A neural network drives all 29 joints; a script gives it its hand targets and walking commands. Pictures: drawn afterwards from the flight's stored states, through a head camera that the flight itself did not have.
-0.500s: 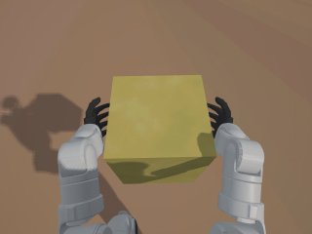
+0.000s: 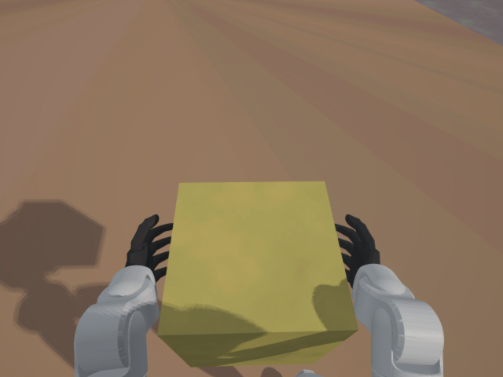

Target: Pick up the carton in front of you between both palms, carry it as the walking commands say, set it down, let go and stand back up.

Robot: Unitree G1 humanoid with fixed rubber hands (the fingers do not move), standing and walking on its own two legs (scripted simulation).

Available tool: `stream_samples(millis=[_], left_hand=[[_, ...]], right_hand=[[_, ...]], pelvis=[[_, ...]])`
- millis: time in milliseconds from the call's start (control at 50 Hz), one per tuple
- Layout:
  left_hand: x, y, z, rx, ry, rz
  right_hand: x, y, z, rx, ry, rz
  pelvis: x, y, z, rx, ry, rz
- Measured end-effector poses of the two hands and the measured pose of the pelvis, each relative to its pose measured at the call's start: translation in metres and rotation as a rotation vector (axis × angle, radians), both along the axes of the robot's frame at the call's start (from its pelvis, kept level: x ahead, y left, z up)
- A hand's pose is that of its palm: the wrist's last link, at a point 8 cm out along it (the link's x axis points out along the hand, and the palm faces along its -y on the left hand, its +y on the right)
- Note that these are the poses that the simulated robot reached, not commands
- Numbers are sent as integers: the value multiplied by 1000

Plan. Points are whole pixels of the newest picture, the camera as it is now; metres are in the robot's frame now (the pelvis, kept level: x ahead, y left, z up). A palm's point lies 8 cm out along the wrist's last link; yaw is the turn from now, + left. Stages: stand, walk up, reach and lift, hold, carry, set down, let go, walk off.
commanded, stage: carry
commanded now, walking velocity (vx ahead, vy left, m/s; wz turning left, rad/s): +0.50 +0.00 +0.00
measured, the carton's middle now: (252, 281) +0.26 +0.00 +0.03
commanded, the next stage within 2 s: none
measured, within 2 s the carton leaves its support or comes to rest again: neither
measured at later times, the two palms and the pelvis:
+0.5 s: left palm (187, 133) +0.55 +0.13 +0.10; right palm (328, 133) +0.57 -0.17 +0.10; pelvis +0.33 -0.03 +0.00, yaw +3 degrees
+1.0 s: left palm (186, 63) +0.90 +0.16 +0.10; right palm (291, 64) +0.89 -0.14 +0.10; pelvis +0.67 +0.01 +0.00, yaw +0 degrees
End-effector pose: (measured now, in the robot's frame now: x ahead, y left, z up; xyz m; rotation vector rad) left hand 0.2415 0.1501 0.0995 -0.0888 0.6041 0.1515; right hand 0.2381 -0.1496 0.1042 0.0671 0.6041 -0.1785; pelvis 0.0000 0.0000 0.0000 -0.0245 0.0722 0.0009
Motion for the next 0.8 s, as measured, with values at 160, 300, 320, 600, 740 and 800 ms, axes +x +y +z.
stream_samples(millis=[160,300,320,600,740,800], left_hand=[[115,-29,-20,45,6,32],[179,-32,-20,38,112,86],[189,-32,-17,38,108,91],[389,-6,-10,19,-3,38],[495,17,-38,-9,104,-3],[530,17,-31,-13,118,-26]], right_hand=[[126,-29,-31,38,5,38],[205,-31,-31,33,111,90],[217,-31,-29,31,106,95],[401,-6,-14,9,-5,41],[494,17,-36,-23,103,4],[522,18,-28,-21,118,-23]], pelvis=[[126,-34,-32,-1,-26,30],[199,-49,-6,28,-12,59],[210,-49,-3,32,-11,58],[410,-12,-15,25,-14,28],[500,17,-18,26,-13,-9],[533,22,-5,8,-4,-12]])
